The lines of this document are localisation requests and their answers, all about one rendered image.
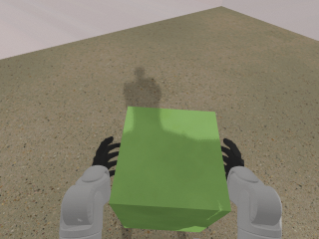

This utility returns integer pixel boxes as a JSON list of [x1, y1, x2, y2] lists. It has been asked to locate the left robot hand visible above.
[[92, 136, 121, 177]]

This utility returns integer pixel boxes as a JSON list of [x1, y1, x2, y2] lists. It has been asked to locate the robot left forearm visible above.
[[59, 165, 112, 239]]

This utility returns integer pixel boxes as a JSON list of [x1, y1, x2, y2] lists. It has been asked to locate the carton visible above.
[[109, 106, 231, 233]]

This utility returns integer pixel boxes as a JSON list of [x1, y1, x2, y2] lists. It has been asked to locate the right robot hand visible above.
[[221, 138, 244, 181]]

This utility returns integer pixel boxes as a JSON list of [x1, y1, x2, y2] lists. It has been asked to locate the robot right forearm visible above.
[[226, 166, 282, 239]]

